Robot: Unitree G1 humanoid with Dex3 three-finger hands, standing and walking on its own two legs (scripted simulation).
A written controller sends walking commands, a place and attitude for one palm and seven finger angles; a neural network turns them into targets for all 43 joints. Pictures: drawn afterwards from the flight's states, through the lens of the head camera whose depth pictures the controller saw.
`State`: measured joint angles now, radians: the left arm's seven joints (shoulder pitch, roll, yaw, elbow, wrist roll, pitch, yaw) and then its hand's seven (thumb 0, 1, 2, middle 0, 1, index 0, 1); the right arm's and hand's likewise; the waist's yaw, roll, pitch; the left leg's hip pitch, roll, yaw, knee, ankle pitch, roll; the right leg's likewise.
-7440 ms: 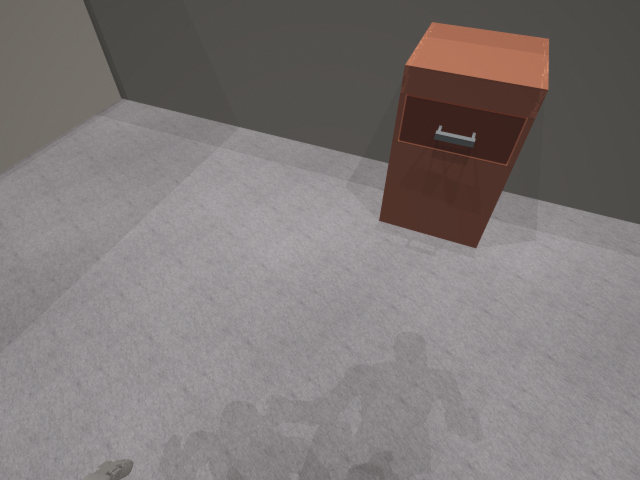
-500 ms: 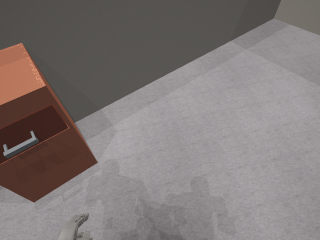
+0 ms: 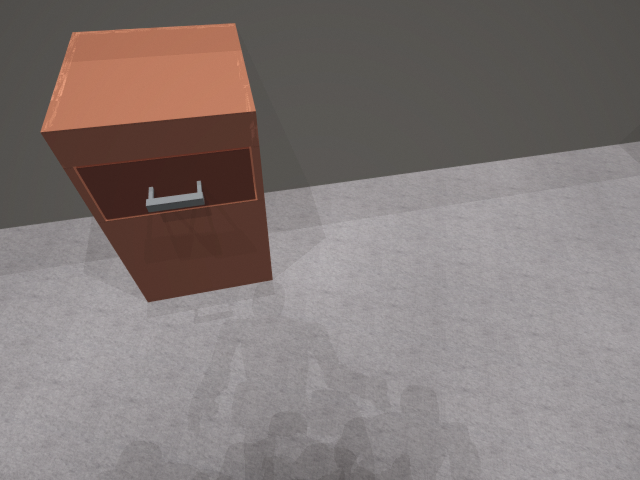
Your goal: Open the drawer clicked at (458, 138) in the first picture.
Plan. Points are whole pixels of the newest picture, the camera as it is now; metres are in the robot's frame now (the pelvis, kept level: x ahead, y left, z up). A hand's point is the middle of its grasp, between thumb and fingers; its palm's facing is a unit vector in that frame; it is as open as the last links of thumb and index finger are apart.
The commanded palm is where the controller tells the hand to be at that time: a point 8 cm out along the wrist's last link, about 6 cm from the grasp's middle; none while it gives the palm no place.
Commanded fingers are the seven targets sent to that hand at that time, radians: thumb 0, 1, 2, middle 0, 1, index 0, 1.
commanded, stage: turn to face it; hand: left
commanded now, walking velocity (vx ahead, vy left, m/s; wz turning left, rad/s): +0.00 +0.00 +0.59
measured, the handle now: (175, 195) +0.73 +0.41 -0.23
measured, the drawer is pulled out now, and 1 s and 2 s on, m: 0.00 0.00 0.00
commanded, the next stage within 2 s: take the last steps up to it in 0.60 s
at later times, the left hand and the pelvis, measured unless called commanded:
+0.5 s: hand out of the picture +0.07 +0.22 -0.13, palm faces +0.21 -0.94 -0.26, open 7.4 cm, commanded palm none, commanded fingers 0.00 0.90 0.90 -0.20 -0.30 -0.20 -0.30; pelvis -0.02 +0.00 +0.02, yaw +13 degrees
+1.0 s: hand out of the picture -0.13 +0.14 -0.15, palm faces +0.46 -0.86 -0.22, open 7.4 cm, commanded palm none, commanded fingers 0.00 0.90 0.90 -0.20 -0.30 -0.20 -0.30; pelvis -0.02 -0.01 +0.02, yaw +23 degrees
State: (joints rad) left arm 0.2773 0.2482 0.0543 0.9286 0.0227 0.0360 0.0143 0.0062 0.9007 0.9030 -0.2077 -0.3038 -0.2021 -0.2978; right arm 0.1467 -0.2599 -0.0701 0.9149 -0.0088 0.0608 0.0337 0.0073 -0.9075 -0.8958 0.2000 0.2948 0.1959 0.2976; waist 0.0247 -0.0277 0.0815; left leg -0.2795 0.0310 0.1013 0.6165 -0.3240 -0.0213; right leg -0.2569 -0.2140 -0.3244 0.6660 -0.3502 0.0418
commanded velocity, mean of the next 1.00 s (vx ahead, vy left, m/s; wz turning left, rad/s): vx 0.10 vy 0.00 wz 0.26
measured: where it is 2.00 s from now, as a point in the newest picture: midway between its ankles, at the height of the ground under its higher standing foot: (282, 446)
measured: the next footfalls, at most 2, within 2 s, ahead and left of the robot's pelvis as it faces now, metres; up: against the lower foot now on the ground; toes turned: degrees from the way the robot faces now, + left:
right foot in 0.56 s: +0.04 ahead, -0.12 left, +0.00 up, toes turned +13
left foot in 1.06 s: -0.05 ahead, +0.13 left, +0.00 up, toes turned +28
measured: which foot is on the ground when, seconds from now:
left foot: down 0.00-0.56, up 0.58-1.00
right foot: down 0.00-0.00, up 0.02-0.54, down 0.56-1.00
